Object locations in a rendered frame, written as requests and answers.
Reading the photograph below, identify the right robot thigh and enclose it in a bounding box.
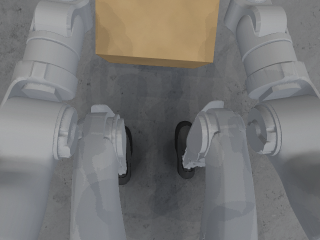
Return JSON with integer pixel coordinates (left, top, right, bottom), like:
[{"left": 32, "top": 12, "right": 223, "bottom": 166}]
[{"left": 192, "top": 108, "right": 258, "bottom": 240}]

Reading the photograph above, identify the right robot upper arm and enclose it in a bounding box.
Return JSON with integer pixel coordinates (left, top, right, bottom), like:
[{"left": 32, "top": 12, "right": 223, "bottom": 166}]
[{"left": 245, "top": 94, "right": 320, "bottom": 240}]

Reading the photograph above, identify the left robot upper arm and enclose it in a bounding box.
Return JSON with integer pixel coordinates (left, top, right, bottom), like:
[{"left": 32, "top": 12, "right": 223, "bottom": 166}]
[{"left": 0, "top": 96, "right": 79, "bottom": 240}]

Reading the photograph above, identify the robot left forearm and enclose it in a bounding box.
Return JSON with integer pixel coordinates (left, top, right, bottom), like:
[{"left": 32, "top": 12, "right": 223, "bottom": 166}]
[{"left": 0, "top": 0, "right": 93, "bottom": 110}]

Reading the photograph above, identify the right robot foot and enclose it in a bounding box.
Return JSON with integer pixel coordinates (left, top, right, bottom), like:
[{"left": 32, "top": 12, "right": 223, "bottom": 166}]
[{"left": 174, "top": 121, "right": 196, "bottom": 179}]

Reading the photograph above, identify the robot right forearm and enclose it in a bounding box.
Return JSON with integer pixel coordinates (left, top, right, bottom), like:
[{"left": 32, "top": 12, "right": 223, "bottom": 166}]
[{"left": 223, "top": 0, "right": 320, "bottom": 102}]

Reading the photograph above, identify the carton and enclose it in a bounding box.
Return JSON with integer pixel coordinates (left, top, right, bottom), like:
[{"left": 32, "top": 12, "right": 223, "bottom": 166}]
[{"left": 95, "top": 0, "right": 220, "bottom": 69}]

